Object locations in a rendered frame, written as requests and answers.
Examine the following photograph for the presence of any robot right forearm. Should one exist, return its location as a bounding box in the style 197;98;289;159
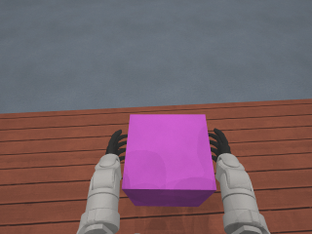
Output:
215;153;271;234

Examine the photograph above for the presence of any right robot hand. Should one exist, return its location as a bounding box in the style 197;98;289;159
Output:
208;128;231;162

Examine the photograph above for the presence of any carton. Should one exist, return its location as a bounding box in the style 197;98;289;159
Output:
122;114;217;207

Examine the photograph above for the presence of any left robot hand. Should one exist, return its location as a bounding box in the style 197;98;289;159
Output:
105;130;128;161

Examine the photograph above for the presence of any robot left forearm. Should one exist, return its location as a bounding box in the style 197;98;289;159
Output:
76;153;122;234

